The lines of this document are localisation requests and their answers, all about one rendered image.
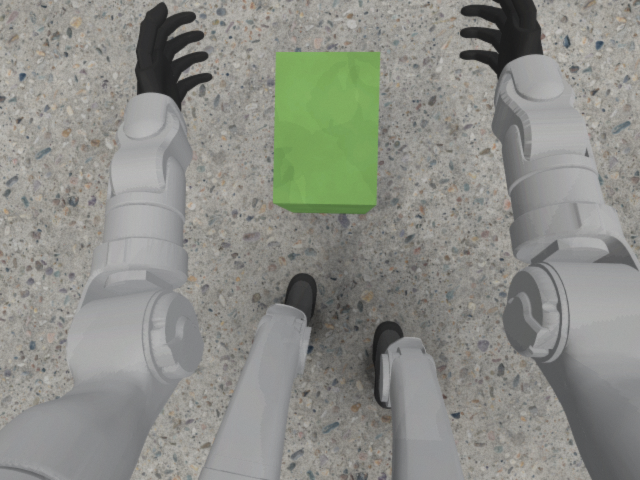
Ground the robot left hand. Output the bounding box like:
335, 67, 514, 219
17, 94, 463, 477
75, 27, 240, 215
135, 2, 212, 111

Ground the robot left thigh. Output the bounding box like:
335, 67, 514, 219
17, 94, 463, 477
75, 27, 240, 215
198, 313, 312, 480

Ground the carton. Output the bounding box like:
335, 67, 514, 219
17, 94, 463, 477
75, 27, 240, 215
273, 52, 380, 214

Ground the right robot foot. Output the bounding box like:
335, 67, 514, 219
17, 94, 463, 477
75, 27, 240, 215
372, 321, 404, 409

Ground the left robot forearm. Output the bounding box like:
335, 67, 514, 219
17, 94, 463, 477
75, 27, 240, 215
66, 92, 193, 377

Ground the right robot upper arm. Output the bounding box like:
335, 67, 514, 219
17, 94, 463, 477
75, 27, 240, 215
502, 261, 640, 480

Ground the robot right hand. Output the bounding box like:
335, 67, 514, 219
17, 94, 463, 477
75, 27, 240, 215
459, 0, 543, 79

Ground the left robot upper arm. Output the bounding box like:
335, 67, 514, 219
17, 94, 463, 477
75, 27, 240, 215
0, 289, 204, 480

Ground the right robot forearm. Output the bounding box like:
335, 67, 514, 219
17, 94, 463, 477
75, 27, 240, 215
491, 54, 640, 272

